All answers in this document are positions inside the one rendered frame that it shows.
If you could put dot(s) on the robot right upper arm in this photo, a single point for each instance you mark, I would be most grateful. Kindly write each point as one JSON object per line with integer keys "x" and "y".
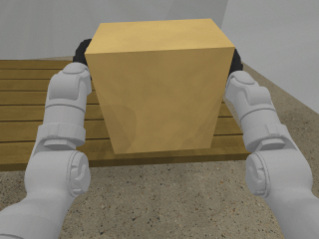
{"x": 283, "y": 179}

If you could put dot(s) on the left robot forearm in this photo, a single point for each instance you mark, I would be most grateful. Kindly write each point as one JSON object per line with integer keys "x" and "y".
{"x": 65, "y": 108}

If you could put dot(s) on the right robot forearm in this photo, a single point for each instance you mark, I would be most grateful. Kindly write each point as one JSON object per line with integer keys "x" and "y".
{"x": 262, "y": 129}

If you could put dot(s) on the robot right hand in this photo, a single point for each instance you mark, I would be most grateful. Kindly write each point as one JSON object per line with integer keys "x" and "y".
{"x": 235, "y": 63}

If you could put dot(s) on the table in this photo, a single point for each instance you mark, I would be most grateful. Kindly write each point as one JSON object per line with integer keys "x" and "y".
{"x": 23, "y": 93}

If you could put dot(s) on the carton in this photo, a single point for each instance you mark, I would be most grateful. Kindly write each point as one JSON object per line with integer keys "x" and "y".
{"x": 160, "y": 84}

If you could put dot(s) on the robot left upper arm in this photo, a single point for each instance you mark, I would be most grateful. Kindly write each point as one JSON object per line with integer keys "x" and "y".
{"x": 53, "y": 181}

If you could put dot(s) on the robot left hand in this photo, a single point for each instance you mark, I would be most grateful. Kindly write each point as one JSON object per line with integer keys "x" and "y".
{"x": 80, "y": 53}

